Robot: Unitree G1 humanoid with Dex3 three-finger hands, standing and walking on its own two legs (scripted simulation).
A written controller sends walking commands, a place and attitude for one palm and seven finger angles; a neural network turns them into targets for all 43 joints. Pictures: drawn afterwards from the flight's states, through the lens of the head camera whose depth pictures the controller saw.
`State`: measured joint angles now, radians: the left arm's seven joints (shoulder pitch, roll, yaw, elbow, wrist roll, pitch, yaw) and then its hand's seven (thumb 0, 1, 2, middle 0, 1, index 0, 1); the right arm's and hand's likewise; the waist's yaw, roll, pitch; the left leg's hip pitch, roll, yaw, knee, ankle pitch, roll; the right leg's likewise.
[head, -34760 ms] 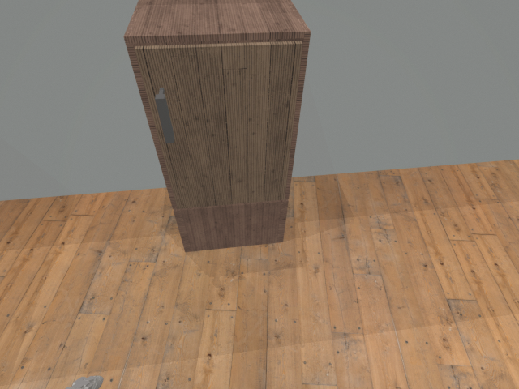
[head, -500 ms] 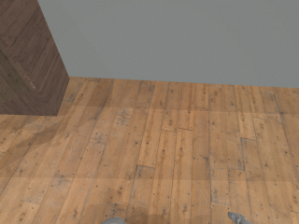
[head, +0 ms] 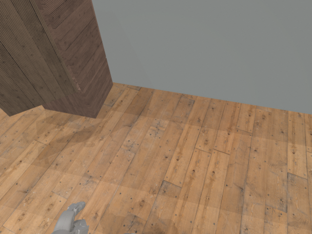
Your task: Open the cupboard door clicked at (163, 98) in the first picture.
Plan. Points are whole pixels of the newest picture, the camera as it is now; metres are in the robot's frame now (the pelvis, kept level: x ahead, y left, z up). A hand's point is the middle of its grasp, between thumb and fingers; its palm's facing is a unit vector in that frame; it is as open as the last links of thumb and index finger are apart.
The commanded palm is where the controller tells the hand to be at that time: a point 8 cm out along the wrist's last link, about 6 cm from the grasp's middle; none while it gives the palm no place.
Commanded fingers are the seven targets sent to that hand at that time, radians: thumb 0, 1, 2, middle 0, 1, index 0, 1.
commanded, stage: turn to face it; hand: left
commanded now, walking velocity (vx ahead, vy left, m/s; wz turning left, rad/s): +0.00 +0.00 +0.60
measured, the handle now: out of the picture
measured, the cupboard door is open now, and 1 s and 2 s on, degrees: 42 42 42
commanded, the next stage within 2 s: take the last steps up to it in 0.80 s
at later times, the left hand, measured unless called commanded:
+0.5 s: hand out of the picture -0.04 +0.24 -0.19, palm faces +0.36 -0.90 -0.25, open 7.3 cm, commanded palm none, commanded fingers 0.00 0.90 0.90 -0.20 -0.30 -0.20 -0.30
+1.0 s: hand out of the picture +0.01 +0.19 -0.15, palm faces +0.44 -0.87 -0.24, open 7.3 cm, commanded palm none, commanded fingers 0.00 0.90 0.90 -0.20 -0.30 -0.20 -0.30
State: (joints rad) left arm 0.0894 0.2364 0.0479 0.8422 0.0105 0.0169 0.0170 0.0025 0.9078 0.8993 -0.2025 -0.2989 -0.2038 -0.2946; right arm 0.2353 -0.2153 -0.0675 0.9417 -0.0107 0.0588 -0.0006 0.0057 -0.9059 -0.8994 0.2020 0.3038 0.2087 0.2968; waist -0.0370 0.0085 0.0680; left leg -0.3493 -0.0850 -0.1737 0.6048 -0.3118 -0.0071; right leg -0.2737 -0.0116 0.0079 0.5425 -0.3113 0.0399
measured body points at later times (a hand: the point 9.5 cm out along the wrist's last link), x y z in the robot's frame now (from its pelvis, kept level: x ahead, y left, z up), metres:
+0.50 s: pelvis +0.00 +0.02 +0.00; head +0.03 +0.07 +0.44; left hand -0.06 +0.29 -0.17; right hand +0.21 -0.18 -0.12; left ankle -0.01 +0.11 -0.73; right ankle -0.01 -0.13 -0.67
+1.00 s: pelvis +0.01 -0.01 +0.01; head +0.04 -0.02 +0.46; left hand -0.02 +0.23 -0.13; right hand +0.14 -0.23 -0.16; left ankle -0.03 +0.10 -0.69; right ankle +0.03 -0.12 -0.73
